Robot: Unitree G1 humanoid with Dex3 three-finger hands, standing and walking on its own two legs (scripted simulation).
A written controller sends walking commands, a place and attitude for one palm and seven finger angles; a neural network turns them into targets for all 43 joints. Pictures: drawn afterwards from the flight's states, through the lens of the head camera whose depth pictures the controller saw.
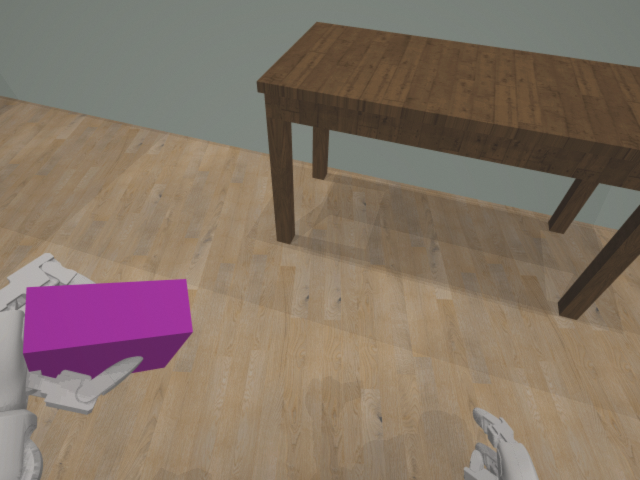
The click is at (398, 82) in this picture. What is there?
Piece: table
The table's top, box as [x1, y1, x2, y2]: [257, 22, 639, 162]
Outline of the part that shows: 257,81 257,90 259,92 639,162 639,67 316,22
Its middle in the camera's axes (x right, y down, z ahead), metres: +0.49 -0.51 +1.24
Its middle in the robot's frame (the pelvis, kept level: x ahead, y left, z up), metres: +1.29 -0.42 -0.07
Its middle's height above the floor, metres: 0.70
